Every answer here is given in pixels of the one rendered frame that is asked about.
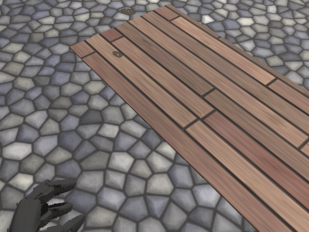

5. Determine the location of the left robot hand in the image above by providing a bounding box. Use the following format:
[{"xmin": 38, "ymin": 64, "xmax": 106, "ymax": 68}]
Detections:
[{"xmin": 7, "ymin": 179, "xmax": 86, "ymax": 232}]

